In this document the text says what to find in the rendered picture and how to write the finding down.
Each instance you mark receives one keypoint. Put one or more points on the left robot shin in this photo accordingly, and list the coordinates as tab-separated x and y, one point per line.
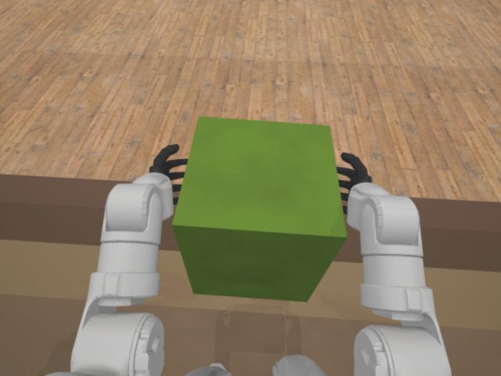
218	365

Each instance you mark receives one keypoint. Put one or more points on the robot right forearm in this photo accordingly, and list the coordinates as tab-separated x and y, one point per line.
394	282

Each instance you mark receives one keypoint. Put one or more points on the right robot hand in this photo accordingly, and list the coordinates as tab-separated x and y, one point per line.
358	175

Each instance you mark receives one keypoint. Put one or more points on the right robot thigh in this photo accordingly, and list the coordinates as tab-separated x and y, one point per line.
297	365

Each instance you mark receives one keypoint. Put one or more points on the carton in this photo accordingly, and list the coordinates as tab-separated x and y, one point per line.
259	214

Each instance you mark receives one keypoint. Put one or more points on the left robot hand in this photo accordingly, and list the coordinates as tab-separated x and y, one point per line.
161	165

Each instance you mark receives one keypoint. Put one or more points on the robot left upper arm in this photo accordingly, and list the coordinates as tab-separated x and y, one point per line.
119	344

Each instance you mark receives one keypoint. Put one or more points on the robot left forearm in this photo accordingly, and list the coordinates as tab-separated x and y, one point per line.
127	267

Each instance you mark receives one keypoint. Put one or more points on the robot right upper arm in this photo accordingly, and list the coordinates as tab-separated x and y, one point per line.
382	350

